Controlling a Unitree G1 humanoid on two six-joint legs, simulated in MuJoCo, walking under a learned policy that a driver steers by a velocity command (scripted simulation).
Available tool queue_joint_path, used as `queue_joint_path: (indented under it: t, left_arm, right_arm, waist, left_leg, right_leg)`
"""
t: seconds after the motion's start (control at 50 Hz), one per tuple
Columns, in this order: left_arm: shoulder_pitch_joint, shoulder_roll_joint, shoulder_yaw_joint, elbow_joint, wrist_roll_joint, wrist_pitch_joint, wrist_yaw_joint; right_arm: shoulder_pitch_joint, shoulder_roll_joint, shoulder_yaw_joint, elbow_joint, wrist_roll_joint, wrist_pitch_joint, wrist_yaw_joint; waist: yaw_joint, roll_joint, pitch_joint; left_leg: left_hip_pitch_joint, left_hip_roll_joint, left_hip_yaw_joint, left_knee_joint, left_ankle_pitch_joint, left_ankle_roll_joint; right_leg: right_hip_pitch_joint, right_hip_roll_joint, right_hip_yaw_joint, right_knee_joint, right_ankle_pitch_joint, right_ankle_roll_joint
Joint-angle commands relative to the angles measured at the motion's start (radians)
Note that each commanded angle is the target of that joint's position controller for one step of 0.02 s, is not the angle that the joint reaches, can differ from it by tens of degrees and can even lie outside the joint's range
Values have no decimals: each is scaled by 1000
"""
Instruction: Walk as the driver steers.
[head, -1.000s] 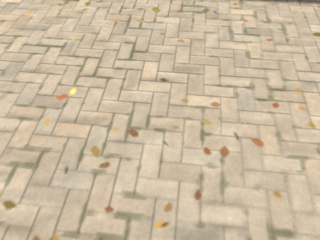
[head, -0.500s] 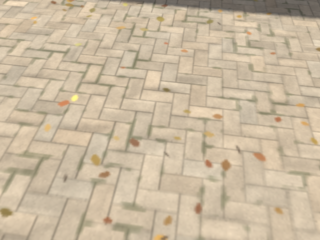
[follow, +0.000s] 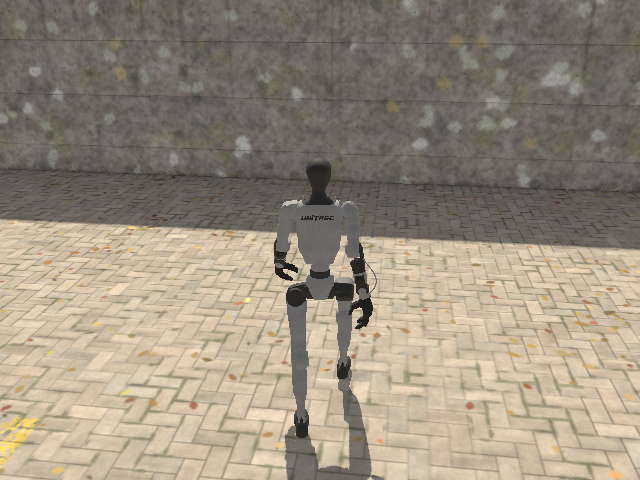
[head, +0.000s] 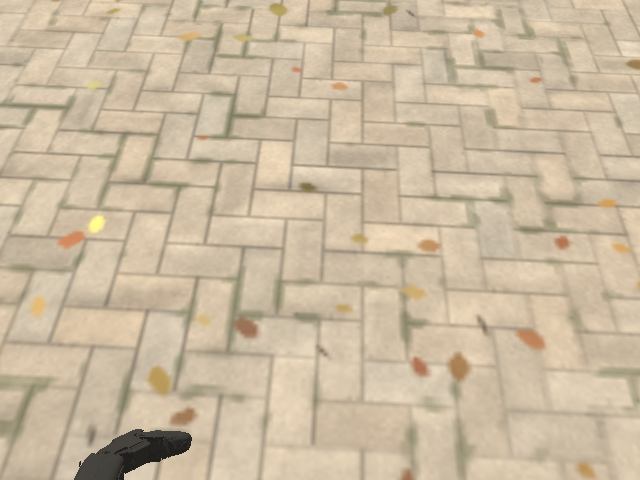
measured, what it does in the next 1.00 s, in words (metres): walks ahead: right foot, then left foot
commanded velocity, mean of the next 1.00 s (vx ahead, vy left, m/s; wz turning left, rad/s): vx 0.99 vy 0.00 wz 0.02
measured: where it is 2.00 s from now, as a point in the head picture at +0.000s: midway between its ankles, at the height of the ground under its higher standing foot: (239, 59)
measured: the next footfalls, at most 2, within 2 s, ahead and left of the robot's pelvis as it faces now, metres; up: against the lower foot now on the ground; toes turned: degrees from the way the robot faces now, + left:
right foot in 0.08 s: +0.28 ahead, -0.10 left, +0.00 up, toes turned -5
left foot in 0.56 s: +0.74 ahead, +0.05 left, +0.00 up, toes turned +3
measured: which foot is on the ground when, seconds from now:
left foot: down 0.00-0.10, up 0.12-0.54, down 0.56-1.00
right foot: up 0.00-0.06, down 0.08-0.54, up 0.56-1.00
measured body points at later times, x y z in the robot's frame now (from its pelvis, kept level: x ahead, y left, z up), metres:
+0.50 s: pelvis +0.46 -0.03 -0.01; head +0.51 -0.03 +0.44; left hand +0.36 +0.20 -0.14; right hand +0.72 -0.23 -0.09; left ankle +0.70 +0.07 -0.69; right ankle +0.24 -0.09 -0.72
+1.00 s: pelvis +0.97 -0.04 -0.01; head +1.01 -0.04 +0.43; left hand +1.23 +0.16 -0.09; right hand +0.85 -0.28 -0.14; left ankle +0.71 +0.05 -0.71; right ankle +1.16 -0.13 -0.72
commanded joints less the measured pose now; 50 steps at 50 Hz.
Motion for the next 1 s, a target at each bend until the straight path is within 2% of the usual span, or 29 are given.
queue_joint_path:
  t: [0.02, 0.06, 0.08, 0.1, 0.12, 0.14, 0.16, 0.18, 0.2, 0.24, 0.34, 0.42, 0.48, 0.5, 0.54, 0.56, 0.58, 0.6, 0.62, 0.64, 0.68, 0.72, 0.8, 0.84, 0.88, 0.92, 0.96, 0.98, 1.0]
  left_arm:
    - [-58, 67, 11, -77, -4, -15, 19]
    - [249, 142, 42, -2, -4, -21, 43]
    - [468, 184, 64, 64, 2, -24, 57]
    - [588, 273, 89, 87, 36, -30, 69]
    - [575, 296, 97, 102, 30, -31, 49]
    - [461, 245, 90, 100, 22, -33, 39]
    - [401, 167, 71, 102, 15, -45, 38]
    - [371, 112, 57, 112, 18, -56, 38]
    - [362, 74, 41, 131, 15, -63, 42]
    - [387, 50, 27, 158, 1, -77, 50]
    - [488, 85, 19, 166, -18, -101, 46]
    - [583, 126, 16, 186, -38, -116, 54]
    - [608, 185, 20, 191, -21, -102, 68]
    - [602, 211, 26, 192, -6, -90, 78]
    - [547, 247, 39, 188, 17, -58, 96]
    - [527, 207, 35, 171, 21, -55, 94]
    - [684, -8, -10, 126, -30, -63, 58]
    - [585, 112, 10, 113, -49, -83, 65]
    - [437, 133, 16, 67, -50, -88, 71]
    - [390, 122, 11, 54, -36, -90, 68]
    - [400, 79, 2, 43, -3, -62, 47]
    - [378, 40, -9, 26, 14, -35, 26]
    - [130, 62, -26, -80, 22, -32, 9]
    - [41, 52, -41, -109, 8, -43, -2]
    - [-15, 61, -44, -127, -6, -45, -1]
    - [-24, 92, -37, -138, -1, -47, 11]
    - [98, 152, -14, -119, 6, -48, 32]
    - [266, 197, 7, -73, 3, -47, 49]
    - [474, 228, 25, -11, 6, -47, 67]
  right_arm:
    - [-16, -184, -30, -33, -3, -9, -8]
    - [-30, -244, -47, -25, -23, 16, -23]
    - [-74, -255, -54, -37, -21, 25, -25]
    - [-34, -131, -29, -71, -3, 24, -5]
    - [15, -66, -17, -99, 34, -2, 19]
    - [-113, -150, -36, -132, 34, -6, 10]
    - [-205, -161, -37, -157, 27, -10, 7]
    - [-231, -138, -31, -161, 15, -7, 11]
    - [-240, -110, -27, -172, -9, 7, 19]
    - [-232, -67, -15, -185, -29, 40, 41]
    - [-530, -102, 3, -314, -33, 55, 58]
    - [-670, -95, 21, -360, -6, 46, 69]
    - [-645, -144, 8, -362, -11, 45, 50]
    - [-571, -171, -3, -348, -10, 46, 41]
    - [-212, -243, -40, -242, -9, 50, 12]
    - [-37, -305, -65, -203, -28, 56, -6]
    - [-55, -391, -88, -201, -64, 49, -4]
    - [-74, -314, -85, -200, -36, 55, 17]
    - [-183, -265, -74, -191, -31, 43, 20]
    - [-224, -201, -60, -182, -31, 34, 26]
    - [-234, -130, -35, -147, -28, 22, 17]
    - [-210, -126, -28, -121, -6, 5, 12]
    - [-155, -166, -29, -113, 8, -14, 23]
    - [-125, -173, -28, -110, 21, -23, 24]
    - [-76, -215, -32, -93, 27, -28, 18]
    - [-48, -237, -30, -83, 21, -21, 13]
    - [-57, -289, -38, -83, 0, -3, -1]
    - [-81, -319, -45, -86, -12, 13, -11]
    - [-127, -329, -49, -96, -16, 25, -16]
  waist:
    - [88, 131, 79]
    - [230, 185, -92]
    - [338, 161, -187]
    - [305, 0, -314]
    - [217, -224, -424]
    - [193, -124, -258]
    - [176, -14, -128]
    - [138, 61, -63]
    - [91, 55, -20]
    - [43, 1, 28]
    - [83, 5, 175]
    - [129, 0, 176]
    - [102, -65, 78]
    - [55, -102, 14]
    - [-122, -123, -162]
    - [-182, -93, -253]
    - [-6, 274, -377]
    - [-58, 142, -407]
    - [-22, 85, -182]
    - [8, -12, -97]
    - [95, -4, -20]
    - [128, 28, 37]
    - [99, 32, 148]
    - [74, 16, 159]
    - [53, 34, 162]
    - [55, 61, 122]
    - [136, 119, -3]
    - [219, 140, -98]
    - [325, 123, -182]
  left_leg:
    - [-102, 251, -1, 143, 1103, 122]
    - [-100, 271, 15, 533, 1338, 104]
    - [-249, 234, 31, 831, 1179, 94]
    - [-594, 131, 10, 1216, 586, 90]
    - [-884, -43, -127, 1484, -107, 78]
    - [-1002, 29, -174, 1527, -7, 109]
    - [-1010, 80, -145, 1491, 80, 111]
    - [-961, 118, -142, 1426, 107, 111]
    - [-910, 142, -150, 1378, 115, 104]
    - [-885, 173, -139, 1315, 107, 74]
    - [-1003, 191, -15, 972, 328, 23]
    - [-804, 109, 84, 629, 531, 55]
    - [-756, 11, 120, 548, 427, 92]
    - [-682, -23, 111, 548, 347, 105]
    - [-344, -39, 77, 507, 239, 140]
    - [-95, 89, -51, 576, 43, 167]
    - [259, 432, -632, 509, -163, 329]
    - [230, 409, -865, 313, -295, 314]
    - [47, 364, -666, 274, -193, 267]
    - [-113, 331, -548, 251, -68, 243]
    - [-342, 253, -383, 206, 8, 191]
    - [-428, 216, -301, 146, 12, 174]
    - [-512, 138, -129, 51, 287, 166]
    - [-545, 108, -63, 9, 447, 141]
    - [-441, 152, -56, -43, 607, 131]
    - [-263, 172, -39, 37, 918, 113]
    - [-147, 205, -60, 259, 1244, 105]
    - [-161, 213, -76, 463, 1266, 102]
    - [-269, 184, -69, 733, 1100, 100]
  right_leg:
    - [203, 107, -81, -66, -76, -63]
    - [506, 168, -61, -66, -205, -98]
    - [774, 127, -16, -119, -208, -116]
    - [1086, -129, 313, -131, -598, -163]
    - [1204, -319, 927, -382, -899, -241]
    - [1090, -265, 886, -459, -849, -201]
    - [922, -249, 695, -446, -665, -184]
    - [773, -212, 576, -465, -534, -162]
    - [651, -162, 483, -482, -474, -130]
    - [532, -125, 391, -534, -468, -118]
    - [467, -31, 183, -645, -150, -112]
    - [576, -47, 104, -722, 283, -74]
    - [860, -84, 65, -555, 839, -42]
    - [916, -103, 62, -428, 988, -35]
    - [873, -113, 45, 23, 974, -34]
    - [663, -69, 48, 351, 690, -44]
    - [175, 119, 100, 807, -419, -1]
    - [54, 128, 215, 880, -430, -36]
    - [-15, 57, 205, 822, -302, -46]
    - [21, 25, 200, 754, -256, -48]
    - [121, -16, 210, 672, -242, -32]
    - [104, -49, 194, 600, -253, -2]
    - [42, -74, 77, 292, -48, 35]
    - [178, -36, 9, 60, 106, 26]
    - [235, -4, -14, -55, 204, 3]
    - [251, 43, -28, -120, 171, -23]
    - [393, 110, -4, -121, 21, -43]
    - [561, 125, 29, -110, -71, -52]
    - [775, 83, 59, -143, -108, -55]
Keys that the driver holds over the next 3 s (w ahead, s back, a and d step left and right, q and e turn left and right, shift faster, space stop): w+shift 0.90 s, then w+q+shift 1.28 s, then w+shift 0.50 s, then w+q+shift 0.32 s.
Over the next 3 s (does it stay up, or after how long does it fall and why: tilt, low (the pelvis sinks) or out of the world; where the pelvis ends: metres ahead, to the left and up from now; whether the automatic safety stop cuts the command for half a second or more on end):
stays up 2.27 1.02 0.01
